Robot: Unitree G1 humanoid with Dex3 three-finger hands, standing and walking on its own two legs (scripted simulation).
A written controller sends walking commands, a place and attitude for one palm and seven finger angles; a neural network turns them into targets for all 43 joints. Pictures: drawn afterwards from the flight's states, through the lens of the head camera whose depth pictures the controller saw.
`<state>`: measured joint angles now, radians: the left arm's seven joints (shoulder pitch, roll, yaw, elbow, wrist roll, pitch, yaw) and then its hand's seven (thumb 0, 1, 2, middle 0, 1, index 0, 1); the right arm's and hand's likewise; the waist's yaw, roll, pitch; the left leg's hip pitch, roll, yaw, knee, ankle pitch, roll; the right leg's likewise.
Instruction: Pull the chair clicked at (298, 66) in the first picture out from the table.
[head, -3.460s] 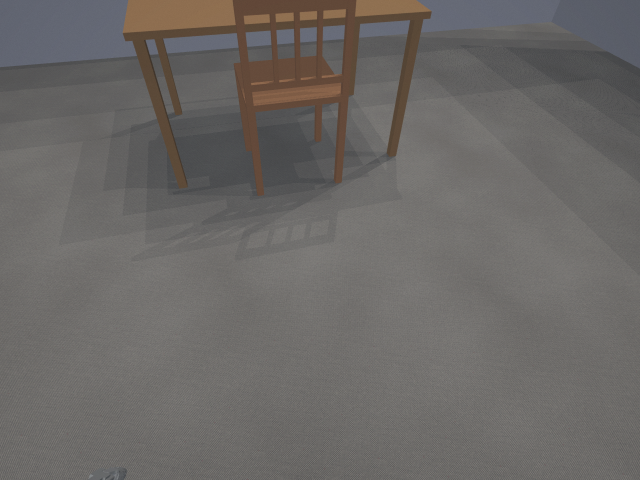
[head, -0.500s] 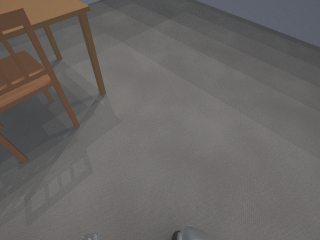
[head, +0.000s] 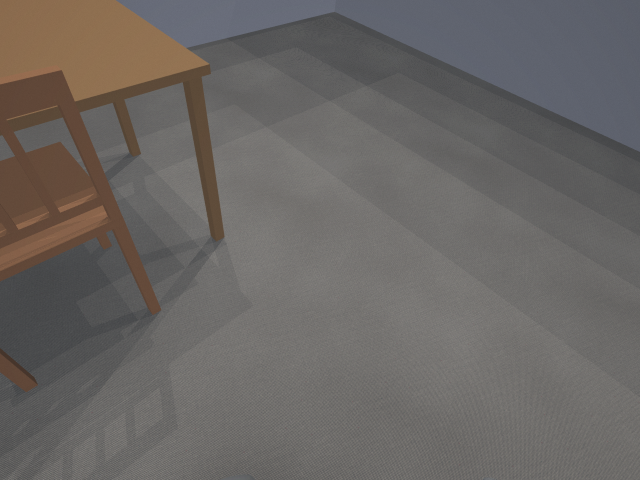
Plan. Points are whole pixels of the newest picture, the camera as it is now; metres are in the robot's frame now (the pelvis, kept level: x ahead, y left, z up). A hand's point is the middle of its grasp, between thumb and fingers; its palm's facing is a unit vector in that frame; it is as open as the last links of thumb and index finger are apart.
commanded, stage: walk to a spot facing it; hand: left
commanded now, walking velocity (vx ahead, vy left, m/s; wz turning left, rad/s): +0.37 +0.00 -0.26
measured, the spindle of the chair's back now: out of the picture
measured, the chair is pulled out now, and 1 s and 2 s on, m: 0.00 0.00 0.00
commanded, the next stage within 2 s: turn to face it in 0.40 s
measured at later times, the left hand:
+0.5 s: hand (262, 352) +0.35 +0.12 -0.16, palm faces -0.17 -0.96 -0.23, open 7.4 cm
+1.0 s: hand (247, 334) +0.38 +0.15 -0.18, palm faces +0.08 -0.98 -0.19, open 7.3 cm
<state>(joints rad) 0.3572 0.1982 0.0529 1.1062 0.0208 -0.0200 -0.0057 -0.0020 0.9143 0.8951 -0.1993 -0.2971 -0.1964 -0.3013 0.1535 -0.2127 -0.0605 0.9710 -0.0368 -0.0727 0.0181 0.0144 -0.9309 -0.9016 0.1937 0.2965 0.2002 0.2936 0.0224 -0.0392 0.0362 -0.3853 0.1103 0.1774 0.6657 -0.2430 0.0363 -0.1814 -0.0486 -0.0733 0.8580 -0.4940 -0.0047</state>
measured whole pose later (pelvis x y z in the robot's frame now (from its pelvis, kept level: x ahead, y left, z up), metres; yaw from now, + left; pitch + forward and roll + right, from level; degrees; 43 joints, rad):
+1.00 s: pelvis +0.32 -0.05 +0.00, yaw +3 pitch +0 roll -1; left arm 0.18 0.22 0.06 0.97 0.02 0.05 0.02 0.00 0.91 0.89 -0.20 -0.30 -0.20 -0.30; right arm 0.17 -0.20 -0.06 0.93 -0.03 0.02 0.01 0.01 -0.92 -0.90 0.20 0.30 0.20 0.29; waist -0.01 -0.04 0.08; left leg -0.39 0.05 0.12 0.67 -0.27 0.06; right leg -0.38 -0.09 -0.16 1.00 -0.55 0.05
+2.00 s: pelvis +0.34 -0.09 +0.01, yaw +38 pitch +0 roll +0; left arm 0.18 0.27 0.06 0.90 0.01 0.06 0.01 0.01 0.91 0.90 -0.20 -0.30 -0.20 -0.30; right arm 0.14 -0.22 -0.04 0.90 -0.02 0.04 0.01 0.01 -0.90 -0.90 0.20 0.30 0.21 0.29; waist 0.01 -0.01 0.09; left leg -0.24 -0.01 -0.01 0.50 -0.27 0.00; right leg -0.43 -0.08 -0.04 0.92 -0.46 0.09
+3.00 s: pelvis +0.37 +0.01 +0.02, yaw +49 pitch -2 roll +1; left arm 0.19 0.19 0.04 1.04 0.02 0.02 -0.01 0.00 0.91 0.90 -0.20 -0.30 -0.19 -0.30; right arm 0.44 -0.12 -0.03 1.14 -0.01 -0.05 -0.02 0.01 -0.92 -0.90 0.20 0.30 0.20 0.29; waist -0.02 -0.04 0.04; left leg 0.05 -0.04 0.14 0.25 -0.28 0.05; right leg -0.55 -0.12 -0.08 0.87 -0.22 0.03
